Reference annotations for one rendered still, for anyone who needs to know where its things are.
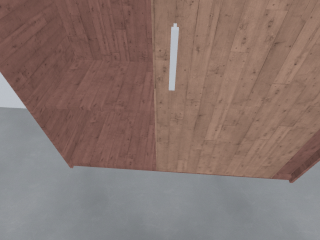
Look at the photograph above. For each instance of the wardrobe door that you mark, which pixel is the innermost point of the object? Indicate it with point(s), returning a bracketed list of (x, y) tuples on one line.
[(302, 155), (247, 84)]

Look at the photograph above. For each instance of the handle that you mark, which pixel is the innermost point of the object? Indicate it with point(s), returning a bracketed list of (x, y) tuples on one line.
[(173, 56)]

